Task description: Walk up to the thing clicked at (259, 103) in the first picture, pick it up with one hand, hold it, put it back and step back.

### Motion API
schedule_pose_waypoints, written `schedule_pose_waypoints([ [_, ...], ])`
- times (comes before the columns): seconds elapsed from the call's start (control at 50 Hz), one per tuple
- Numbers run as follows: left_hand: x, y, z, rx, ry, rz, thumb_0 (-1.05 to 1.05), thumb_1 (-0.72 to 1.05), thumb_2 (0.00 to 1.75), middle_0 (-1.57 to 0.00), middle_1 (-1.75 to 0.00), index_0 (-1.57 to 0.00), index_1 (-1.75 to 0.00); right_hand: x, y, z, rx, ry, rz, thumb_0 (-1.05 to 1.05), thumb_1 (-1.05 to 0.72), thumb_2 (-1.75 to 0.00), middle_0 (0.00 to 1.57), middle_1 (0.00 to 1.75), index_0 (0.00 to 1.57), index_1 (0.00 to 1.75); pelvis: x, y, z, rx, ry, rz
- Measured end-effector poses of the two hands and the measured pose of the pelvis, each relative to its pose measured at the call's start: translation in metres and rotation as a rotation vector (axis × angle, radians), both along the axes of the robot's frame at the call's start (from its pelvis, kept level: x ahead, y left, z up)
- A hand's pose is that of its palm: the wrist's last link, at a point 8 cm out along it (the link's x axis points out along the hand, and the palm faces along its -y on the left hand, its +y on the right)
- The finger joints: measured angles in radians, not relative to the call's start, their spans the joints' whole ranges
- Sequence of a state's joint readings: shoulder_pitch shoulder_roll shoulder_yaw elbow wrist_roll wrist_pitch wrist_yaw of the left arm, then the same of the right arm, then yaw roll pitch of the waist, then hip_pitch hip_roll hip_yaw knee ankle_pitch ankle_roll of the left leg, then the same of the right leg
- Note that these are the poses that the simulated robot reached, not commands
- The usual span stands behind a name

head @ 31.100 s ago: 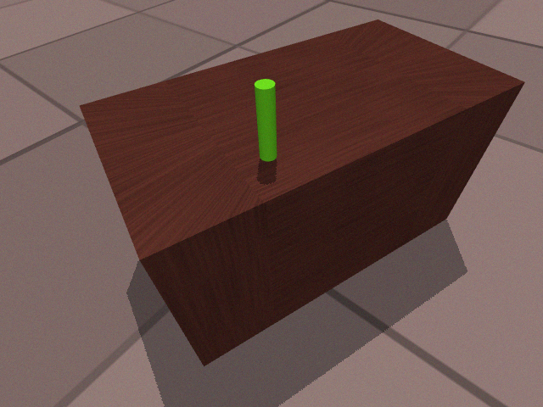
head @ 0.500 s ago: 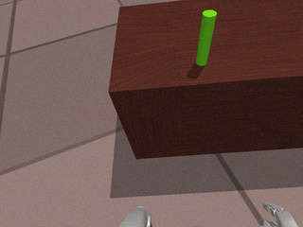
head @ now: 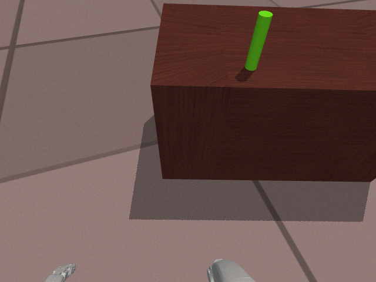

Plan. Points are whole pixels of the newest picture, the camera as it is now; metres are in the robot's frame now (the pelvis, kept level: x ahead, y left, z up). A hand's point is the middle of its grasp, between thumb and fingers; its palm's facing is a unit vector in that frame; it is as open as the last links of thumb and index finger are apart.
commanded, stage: step back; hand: right
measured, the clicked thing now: (257, 43) +0.86 -0.23 +0.04
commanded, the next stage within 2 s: stand in 1.76 s
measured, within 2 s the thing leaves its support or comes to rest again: neither
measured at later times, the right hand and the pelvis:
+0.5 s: hand out of the picture -0.07 -0.29 -0.16, palm faces -0.02 +0.93 -0.37, open 7.4 cm; pelvis -0.16 -0.02 +0.00, yaw -2 degrees
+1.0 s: hand out of the picture -0.18 -0.28 -0.14, palm faces +0.02 +0.93 -0.36, open 7.4 cm; pelvis -0.27 -0.01 +0.00, yaw -4 degrees
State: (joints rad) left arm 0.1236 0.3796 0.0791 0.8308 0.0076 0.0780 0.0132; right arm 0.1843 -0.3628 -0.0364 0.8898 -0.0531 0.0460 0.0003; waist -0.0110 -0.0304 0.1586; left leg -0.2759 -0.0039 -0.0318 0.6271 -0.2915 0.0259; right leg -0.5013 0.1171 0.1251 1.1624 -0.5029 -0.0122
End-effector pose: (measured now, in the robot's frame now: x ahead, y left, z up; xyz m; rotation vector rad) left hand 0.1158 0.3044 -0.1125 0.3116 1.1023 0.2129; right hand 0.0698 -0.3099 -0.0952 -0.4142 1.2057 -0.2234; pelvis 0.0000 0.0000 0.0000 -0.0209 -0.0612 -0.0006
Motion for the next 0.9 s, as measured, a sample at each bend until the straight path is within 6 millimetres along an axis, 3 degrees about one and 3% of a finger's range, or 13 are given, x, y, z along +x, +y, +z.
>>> schedule_pose_waypoints([
  [0.1, -0.059, 0.005, -0.001, 0.009, 0.076, 0.007, 0.0, 0.9, 0.9, -0.2, -0.3, -0.21, -0.3, -0.006, -0.004, 0.011, -0.009, -0.062, 0.014, 0.0, -0.9, -0.9, 0.21, 0.3, 0.21, 0.3, -0.032, -0.003, 0.004, -0.001, 0.03, -0.037],
  [0.2, -0.118, 0.001, -0.006, 0.051, 0.172, -0.02, 0.0, 0.91, 0.9, -0.2, -0.3, -0.2, -0.3, -0.017, -0.015, 0.0, 0.009, -0.141, 0.023, 0.0, -0.9, -0.9, 0.21, 0.3, 0.21, 0.3, -0.071, -0.012, -0.005, 0.017, 0.035, -0.088],
  [0.28, -0.161, -0.012, -0.001, 0.07, 0.201, -0.019, 0.0, 0.91, 0.9, -0.2, -0.3, -0.2, -0.3, -0.042, -0.026, -0.018, 0.042, -0.148, 0.0, 0.0, -0.9, -0.9, 0.2, 0.3, 0.21, 0.3, -0.104, -0.02, -0.01, -0.03, 0.011, -0.077],
  [0.34, -0.187, -0.018, 0.011, 0.074, 0.194, -0.008, 0.0, 0.9, 0.9, -0.2, -0.3, -0.21, -0.3, -0.071, -0.024, -0.02, 0.072, -0.107, -0.026, 0.0, -0.9, -0.9, 0.2, 0.29, 0.21, 0.3, -0.118, -0.024, -0.003, 0.034, 0.019, -0.099],
  [0.4, -0.2, -0.017, 0.022, 0.091, 0.19, -0.003, 0.0, 0.9, 0.9, -0.2, -0.3, -0.21, -0.3, -0.1, -0.024, -0.018, 0.085, -0.083, -0.045, 0.0, -0.9, -0.9, 0.2, 0.3, 0.21, 0.3, -0.131, -0.023, 0.004, 0.064, 0.034, -0.091],
  [0.48, -0.197, -0.009, 0.025, 0.117, 0.123, -0.022, 0.0, 0.9, 0.9, -0.2, -0.3, -0.21, -0.3, -0.14, -0.023, -0.025, 0.065, -0.026, -0.041, 0.0, -0.9, -0.9, 0.2, 0.3, 0.21, 0.3, -0.154, -0.018, 0.001, 0.052, 0.05, -0.053],
  [0.62, -0.199, 0.011, 0.005, 0.093, -0.023, -0.013, 0.0, 0.9, 0.9, -0.2, -0.3, -0.21, -0.3, -0.198, 0.0, -0.031, 0.037, 0.054, 0.005, 0.0, -0.9, -0.9, 0.2, 0.29, 0.2, 0.3, -0.204, -0.005, -0.013, 0.077, 0.011, -0.001],
  [0.7, -0.223, 0.004, 0.004, 0.047, 0.007, -0.011, 0.0, 0.91, 0.9, -0.2, -0.3, -0.2, -0.3, -0.221, 0.007, -0.015, 0.047, 0.024, 0.002, 0.01, -0.9, -0.9, 0.2, 0.3, 0.21, 0.3, -0.221, -0.003, -0.003, 0.021, 0.011, 0.002],
  [0.78, -0.251, -0.002, 0.004, 0.018, 0.031, -0.025, 0.0, 0.9, 0.9, -0.2, -0.3, -0.21, -0.3, -0.23, 0.003, -0.004, 0.037, -0.04, -0.004, 0.01, -0.9, -0.9, 0.21, 0.3, 0.21, 0.3, -0.238, -0.005, 0.001, 0.012, 0.025, -0.025],
  [0.9, -0.299, -0.014, 0.0, 0.032, 0.08, -0.038, 0.0, 0.9, 0.9, -0.2, -0.3, -0.21, -0.3, -0.239, -0.015, -0.01, 0.044, -0.113, -0.02, 0.0, -0.9, -0.9, 0.21, 0.3, 0.21, 0.3, -0.263, -0.013, -0.004, -0.019, 0.006, -0.055],
])
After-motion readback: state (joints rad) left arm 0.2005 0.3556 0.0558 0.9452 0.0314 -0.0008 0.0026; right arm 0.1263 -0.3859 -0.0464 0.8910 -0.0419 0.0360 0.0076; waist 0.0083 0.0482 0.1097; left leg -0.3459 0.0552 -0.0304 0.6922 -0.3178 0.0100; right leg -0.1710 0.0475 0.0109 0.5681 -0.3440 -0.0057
